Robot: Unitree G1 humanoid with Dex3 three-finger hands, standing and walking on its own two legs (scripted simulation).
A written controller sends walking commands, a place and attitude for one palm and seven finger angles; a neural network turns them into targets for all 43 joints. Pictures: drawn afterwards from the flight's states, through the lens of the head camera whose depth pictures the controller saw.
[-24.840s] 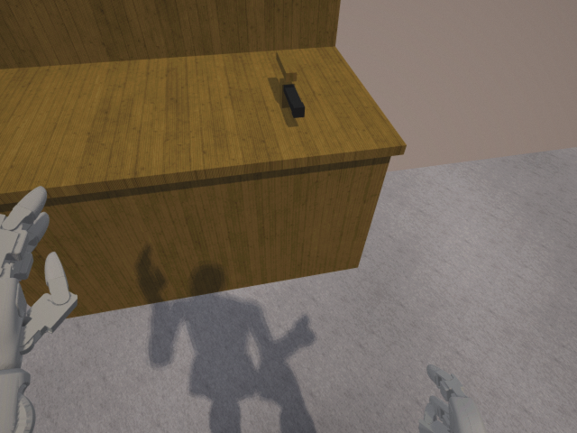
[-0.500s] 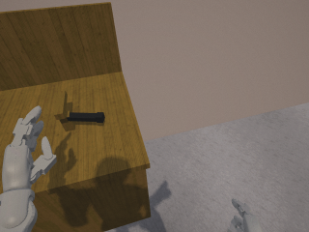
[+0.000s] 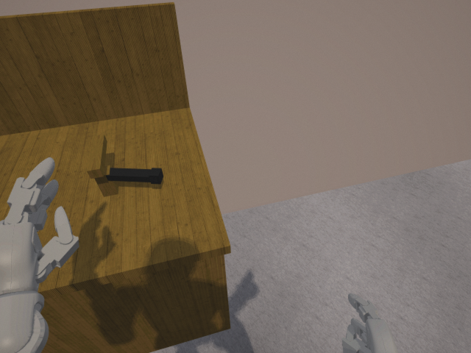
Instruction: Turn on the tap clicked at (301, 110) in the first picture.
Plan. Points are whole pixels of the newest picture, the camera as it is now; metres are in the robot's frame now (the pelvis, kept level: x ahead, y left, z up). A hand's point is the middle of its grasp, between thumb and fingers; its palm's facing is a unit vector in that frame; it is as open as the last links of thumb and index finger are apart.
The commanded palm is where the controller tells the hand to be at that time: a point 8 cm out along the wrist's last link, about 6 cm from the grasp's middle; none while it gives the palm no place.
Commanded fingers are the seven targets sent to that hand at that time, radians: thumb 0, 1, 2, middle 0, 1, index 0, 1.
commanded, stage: step back with the hand held close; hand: left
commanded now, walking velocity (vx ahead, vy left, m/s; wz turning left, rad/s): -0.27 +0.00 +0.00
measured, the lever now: (156, 176) +0.50 +0.27 +0.00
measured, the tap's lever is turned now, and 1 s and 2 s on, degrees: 71 71 71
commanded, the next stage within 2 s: stop stepping back and stand still in 1.04 s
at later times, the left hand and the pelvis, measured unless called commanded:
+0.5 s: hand (38, 282) +0.14 +0.26 +0.16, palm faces +0.42 -0.80 -0.42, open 7.5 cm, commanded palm +0.09 +0.30 +0.17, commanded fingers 0.00 0.90 0.90 -0.20 -0.30 -0.20 -0.30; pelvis -0.06 +0.02 -0.01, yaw +0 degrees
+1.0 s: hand out of the picture +0.03 +0.27 +0.18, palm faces +0.52 -0.77 -0.36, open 7.5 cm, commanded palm -0.04 +0.30 +0.17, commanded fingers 0.00 0.90 0.90 -0.20 -0.30 -0.20 -0.30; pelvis -0.16 +0.01 -0.03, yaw +7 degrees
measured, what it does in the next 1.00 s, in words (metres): walks backwards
